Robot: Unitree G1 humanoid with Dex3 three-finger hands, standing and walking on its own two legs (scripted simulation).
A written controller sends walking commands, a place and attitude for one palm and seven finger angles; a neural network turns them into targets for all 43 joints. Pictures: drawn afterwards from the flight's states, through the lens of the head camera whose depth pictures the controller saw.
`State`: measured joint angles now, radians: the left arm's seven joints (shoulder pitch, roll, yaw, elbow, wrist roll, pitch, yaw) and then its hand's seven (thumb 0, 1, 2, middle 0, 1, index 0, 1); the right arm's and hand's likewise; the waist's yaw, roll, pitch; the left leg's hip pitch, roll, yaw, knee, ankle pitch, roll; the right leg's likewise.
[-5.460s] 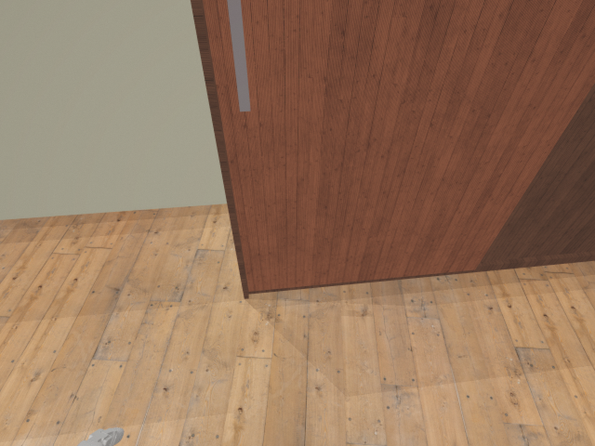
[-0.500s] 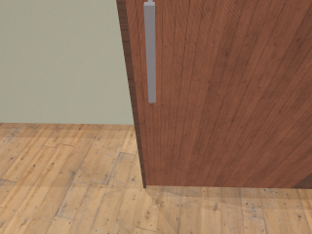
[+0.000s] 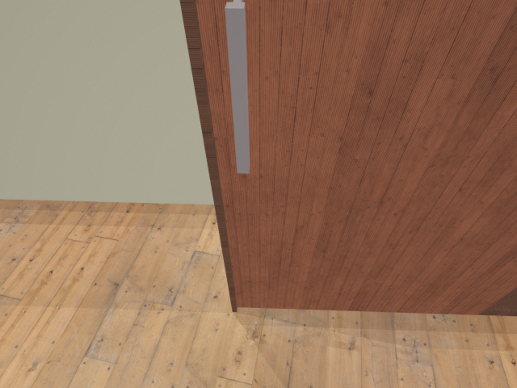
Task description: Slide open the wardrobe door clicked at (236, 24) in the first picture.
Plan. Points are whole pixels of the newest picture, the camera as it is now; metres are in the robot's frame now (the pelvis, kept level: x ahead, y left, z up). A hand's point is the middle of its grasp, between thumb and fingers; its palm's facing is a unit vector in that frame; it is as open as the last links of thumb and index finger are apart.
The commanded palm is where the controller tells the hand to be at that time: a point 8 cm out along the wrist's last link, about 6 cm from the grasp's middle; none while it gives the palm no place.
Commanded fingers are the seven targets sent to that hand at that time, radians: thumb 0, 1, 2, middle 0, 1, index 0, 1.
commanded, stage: look again from close up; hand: left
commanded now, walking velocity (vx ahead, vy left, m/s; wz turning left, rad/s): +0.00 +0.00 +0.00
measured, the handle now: (241, 96) +0.49 +0.06 +0.21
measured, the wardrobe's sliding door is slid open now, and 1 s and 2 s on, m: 0.00 0.00 0.00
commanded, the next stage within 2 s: raise the hand with hooked fingers in 0.80 s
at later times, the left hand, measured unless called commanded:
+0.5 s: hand out of the picture +0.01 +0.17 -0.17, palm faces +0.02 -0.98 -0.20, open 7.3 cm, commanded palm none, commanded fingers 0.00 0.90 0.90 -0.20 -0.30 -0.20 -0.30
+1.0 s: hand out of the picture +0.11 +0.21 -0.11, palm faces +0.21 -0.96 -0.21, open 7.3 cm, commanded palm +0.10 +0.25 -0.05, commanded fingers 0.00 0.76 0.84 -0.21 -0.39 -0.21 -0.39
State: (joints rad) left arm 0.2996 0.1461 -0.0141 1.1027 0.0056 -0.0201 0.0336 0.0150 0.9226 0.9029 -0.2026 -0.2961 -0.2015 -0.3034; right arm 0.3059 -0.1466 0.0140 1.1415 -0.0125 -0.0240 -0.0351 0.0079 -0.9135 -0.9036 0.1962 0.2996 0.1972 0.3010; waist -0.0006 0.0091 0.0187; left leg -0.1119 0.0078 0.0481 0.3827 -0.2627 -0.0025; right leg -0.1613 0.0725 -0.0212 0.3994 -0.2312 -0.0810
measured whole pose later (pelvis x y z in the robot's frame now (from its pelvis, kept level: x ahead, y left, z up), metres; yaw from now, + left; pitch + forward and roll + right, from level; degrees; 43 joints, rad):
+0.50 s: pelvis +0.01 +0.00 +0.00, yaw +0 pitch +0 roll +0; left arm 0.30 0.15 -0.01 1.10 0.01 -0.02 0.03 0.01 0.91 0.90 -0.20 -0.30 -0.20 -0.30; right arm 0.30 -0.15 0.01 1.14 -0.01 -0.03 -0.04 0.01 -0.91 -0.90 0.20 0.30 0.20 0.30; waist 0.00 0.00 0.02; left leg -0.10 0.01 0.05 0.38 -0.27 0.00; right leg -0.15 0.08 -0.02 0.39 -0.24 -0.08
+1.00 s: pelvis +0.00 +0.01 +0.00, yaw +0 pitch +0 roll +0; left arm 0.42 0.18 0.03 0.47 -0.11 -0.01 0.07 0.03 0.92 0.90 -0.21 -0.30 -0.21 -0.31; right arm 0.33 -0.19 0.02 0.96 0.03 -0.15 -0.07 0.01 -0.91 -0.90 0.20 0.30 0.20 0.30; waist 0.02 0.02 0.04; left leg -0.14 0.00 0.05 0.44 -0.30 0.01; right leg -0.19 0.06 -0.02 0.46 -0.26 -0.07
